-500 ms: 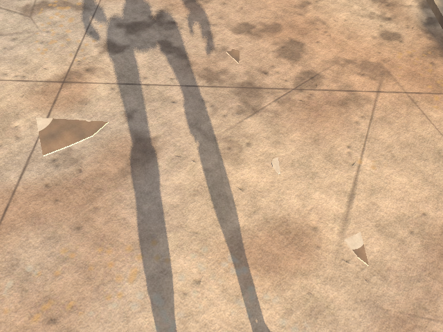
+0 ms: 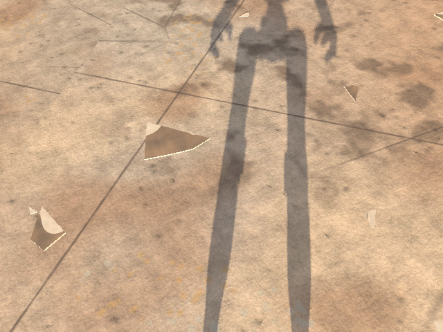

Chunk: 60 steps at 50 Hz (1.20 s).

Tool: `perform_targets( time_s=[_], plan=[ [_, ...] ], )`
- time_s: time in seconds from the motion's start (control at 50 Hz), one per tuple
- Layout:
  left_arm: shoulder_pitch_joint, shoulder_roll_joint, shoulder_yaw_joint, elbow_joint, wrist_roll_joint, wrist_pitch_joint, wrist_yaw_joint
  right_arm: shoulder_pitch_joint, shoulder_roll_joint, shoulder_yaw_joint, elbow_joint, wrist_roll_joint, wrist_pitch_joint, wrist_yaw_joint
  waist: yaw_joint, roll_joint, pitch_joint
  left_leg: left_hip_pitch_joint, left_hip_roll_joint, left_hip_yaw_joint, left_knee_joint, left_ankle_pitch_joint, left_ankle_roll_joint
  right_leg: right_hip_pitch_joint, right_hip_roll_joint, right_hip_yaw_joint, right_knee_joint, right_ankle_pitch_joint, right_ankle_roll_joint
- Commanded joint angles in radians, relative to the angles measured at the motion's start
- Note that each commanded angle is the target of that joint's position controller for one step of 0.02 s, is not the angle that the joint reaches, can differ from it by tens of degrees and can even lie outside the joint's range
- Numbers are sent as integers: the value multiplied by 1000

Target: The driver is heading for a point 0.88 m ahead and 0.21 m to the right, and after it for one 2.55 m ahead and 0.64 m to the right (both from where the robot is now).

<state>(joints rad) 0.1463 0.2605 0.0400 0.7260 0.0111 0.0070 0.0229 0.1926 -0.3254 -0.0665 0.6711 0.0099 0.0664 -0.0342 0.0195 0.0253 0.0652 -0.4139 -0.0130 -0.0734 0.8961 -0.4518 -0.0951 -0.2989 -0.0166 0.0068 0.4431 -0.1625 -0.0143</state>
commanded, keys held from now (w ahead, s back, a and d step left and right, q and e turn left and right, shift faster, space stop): e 0.52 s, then w+e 0.32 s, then w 0.06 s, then w+q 0.10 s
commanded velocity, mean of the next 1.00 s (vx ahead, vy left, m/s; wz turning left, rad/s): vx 0.14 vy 0.00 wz -0.37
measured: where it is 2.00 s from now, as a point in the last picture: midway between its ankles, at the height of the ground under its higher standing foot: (308, 293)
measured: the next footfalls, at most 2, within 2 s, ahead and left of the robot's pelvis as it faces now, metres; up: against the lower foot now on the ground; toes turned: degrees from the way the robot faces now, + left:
left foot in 0.10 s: +0.04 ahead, +0.15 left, +0.00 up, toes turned -3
right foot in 0.46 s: +0.01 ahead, -0.11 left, +0.00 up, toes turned -13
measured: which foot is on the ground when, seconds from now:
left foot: up 0.00-0.08, down 0.10-0.46, up 0.48-0.94, down 0.96-1.00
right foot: down 0.00-0.12, up 0.14-0.44, down 0.46-0.98, up 1.00-1.00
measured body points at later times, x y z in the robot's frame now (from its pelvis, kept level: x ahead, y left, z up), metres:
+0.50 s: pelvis -0.01 -0.01 -0.02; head +0.02 -0.04 +0.43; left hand +0.18 +0.25 -0.10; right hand +0.08 -0.32 -0.13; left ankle -0.01 +0.14 -0.72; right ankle -0.02 -0.10 -0.74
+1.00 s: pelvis +0.11 -0.02 -0.01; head +0.12 -0.02 +0.44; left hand +0.30 +0.21 -0.12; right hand +0.15 -0.35 -0.08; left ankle +0.19 +0.07 -0.74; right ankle -0.03 -0.09 -0.73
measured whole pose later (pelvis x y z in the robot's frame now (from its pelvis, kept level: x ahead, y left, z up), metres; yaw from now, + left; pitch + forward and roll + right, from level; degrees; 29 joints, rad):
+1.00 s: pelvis +0.11 -0.02 -0.01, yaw -27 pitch +2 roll +1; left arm 0.34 0.31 0.06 0.73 -0.01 -0.02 0.01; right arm 0.14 -0.30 -0.07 0.74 0.01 -0.12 0.02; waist 0.04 -0.03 -0.02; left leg -0.31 -0.05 -0.03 0.48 -0.20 0.02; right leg -0.18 0.07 0.22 0.64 -0.43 -0.05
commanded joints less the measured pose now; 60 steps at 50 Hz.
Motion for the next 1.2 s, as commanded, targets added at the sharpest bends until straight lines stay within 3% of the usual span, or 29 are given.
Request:
perform_targets(
  time_s=[0.02, 0.06, 0.08, 0.1, 0.12, 0.14, 0.16, 0.2, 0.26, 0.32, 0.38, 0.42, 0.44, 0.46, 0.48, 0.5, 0.52, 0.54, 0.56, 0.62, 0.84, 0.94, 0.96, 0.98, 1.0, 1.02, 1.04, 1.1, 1.2],
  plan=[
    [-16, 161, 37, -41, -11, -8, -6, 28, -39, -4, -51, -9, -15, 8, 2, -214, -173, 123, 11, 37, -205, 56, 18, 126, -209, 192, -96, 292, -220],
    [-29, 141, 23, -24, -25, -9, -19, 85, -19, -2, -11, -15, -19, 15, -41, -191, -142, 278, -9, 69, -482, 248, 52, 42, -170, 183, -72, 173, -179],
    [19, 135, 19, -4, -30, -15, -23, 83, -49, -8, -11, -21, -21, 15, -38, -169, -129, 366, 3, 45, -555, 320, 82, -22, -145, 185, -67, 105, -125],
    [40, 119, 11, -3, -13, -25, -33, 104, -119, -21, -19, -31, -20, 6, -27, -66, -151, 455, 130, -72, -540, 422, 125, -98, -101, 158, -1, -22, -53],
    [51, 79, 3, -21, -9, -36, -37, 61, -182, -35, -17, -41, -16, 2, 20, 153, -139, 336, 243, -144, -537, 395, 217, -107, 2, 40, 62, -187, 12],
    [1, 127, 13, -23, -10, -33, -30, 8, -127, -26, -29, -46, -24, 6, -8, 167, -109, 209, 265, -165, -584, 262, 267, -43, 3, 16, 124, -224, 43],
    [-15, 161, 29, -21, -19, -27, -25, -25, -116, -25, -36, -46, -32, 6, -14, 161, -63, 191, 246, -149, -595, 215, 260, -65, 16, 3, 192, -202, 49],
    [-5, 165, 42, -15, -21, -8, -11, -19, -126, -33, -34, -33, -47, -4, -38, 207, -36, 217, 279, -156, -583, 364, 274, -147, 18, 2, 343, -284, 55],
    [43, 138, 51, -15, -35, 16, -10, -6, -103, -30, -22, -21, -59, -14, -31, 142, -56, 297, 341, -136, -540, 693, 330, -252, -6, 36, 577, -409, 74],
    [26, 101, 39, -31, -36, 27, -20, -55, -107, -37, -21, -13, -49, -15, -32, 124, -81, 319, 310, -47, -516, 720, 307, -198, -24, -9, 457, -332, 86],
    [23, 116, 42, -57, -41, 32, -43, -53, -132, -49, -9, -4, -35, -15, -43, 142, -121, 342, 319, -14, -479, 742, 296, -105, -10, -55, 302, -256, 71],
    [81, 124, 50, -48, -36, 35, -53, -76, -138, -52, -2, 15, -34, -14, -4, 124, -133, 305, 307, 28, -410, 679, 254, 9, 20, -98, 115, -102, 32],
    [108, 144, 60, -43, -27, 35, -47, -41, -119, -48, 17, 20, -40, -11, 5, 79, -136, 250, 270, 73, -333, 558, 199, 99, 38, -73, 8, 19, 1],
    [129, 237, 87, -54, -26, 34, -31, 4, -76, -38, 22, -10, -47, -5, -13, -133, -146, 71, 181, 174, -113, 276, 100, 253, -98, 148, -56, 351, -64],
    [151, 344, 105, -78, -3, 21, -31, -92, -25, -16, -49, -46, -52, -10, 16, -352, -135, -201, 3, 153, 114, -235, 20, 290, -358, 540, -97, 599, -291],
    [178, 299, 90, -79, 20, -3, -38, -141, -69, -29, -51, -30, -54, -15, 65, -206, -191, -214, 9, 8, 287, -280, 24, 286, -379, 549, -109, 551, -371],
    [127, 270, 80, -82, 15, -20, -36, -130, -86, -37, -44, -9, -52, -14, 32, -168, -153, -234, 29, -14, 325, -198, 38, 259, -330, 453, -104, 479, -329],
    [99, 246, 80, -76, -13, -26, -29, -98, -100, -45, -20, -9, -54, -13, 9, -115, -145, -249, 53, -16, 284, -97, 48, 261, -259, 395, -121, 222, -267],
    [80, 217, 70, -75, -37, -25, -21, -101, -115, -52, -15, -12, -59, -13, 4, -112, -124, -276, 70, -19, 225, -10, 52, 261, -229, 393, -152, -9, -228],
    [95, 191, 55, -85, -27, -25, -1, -117, -93, -51, -15, -4, -86, 9, 7, -159, -83, -262, 50, -5, 124, 158, 49, 232, -178, 411, -252, -308, -214],
    [159, 237, 73, -76, -36, -34, 0, -209, -66, -33, -32, 12, -173, 49, 49, -161, -36, -61, -6, -9, -351, 256, 30, 123, -138, 454, -213, -270, -215],
    [162, 157, 44, -63, -24, -36, -12, -66, -80, -35, 17, 6, -198, 51, -22, -164, -71, 214, 7, 42, -471, 307, 96, 64, -100, 433, -93, -213, -161],
    [160, 117, 29, -65, -17, -40, -12, 21, -101, -40, 33, -2, -200, 45, -61, -136, -107, 332, 69, -26, -482, 259, 134, 10, -65, 380, 24, -185, -128],
    [179, 56, 9, -87, -16, -49, -12, 110, -179, -53, 50, -17, -200, 41, -66, 61, -162, 505, 226, -292, -565, 106, 235, -148, 48, 230, 305, -231, -70],
    [173, 103, 18, -121, -35, -63, -4, 197, -238, -73, 87, -14, -191, 57, -75, 263, -149, 579, 370, -672, -687, -142, 372, -386, 98, 129, 561, -408, -26],
    [148, 185, 38, -112, -43, -74, -4, 167, -160, -49, 80, 6, -192, 66, -70, 168, -46, 531, 377, -693, -709, -229, 384, -495, 39, 144, 661, -386, -26],
    [105, 193, 41, -108, -40, -84, -10, 141, -118, -35, 69, 6, -187, 67, -69, 121, -1, 495, 332, -588, -703, -155, 364, -516, 4, 132, 689, -300, -29],
    [31, 152, 36, -122, -6, -112, -26, 123, -87, -17, 53, -3, -168, 55, -60, 73, -10, 429, 225, -402, -713, 138, 328, -466, -44, 89, 580, -152, -10],
    [-96, 64, 5, -161, -6, -124, -44, 158, -127, -27, 63, 12, -143, 23, -79, 93, -24, 281, 144, -240, -713, 376, 311, -268, 11, 19, 233, -8, 60]
  ],
)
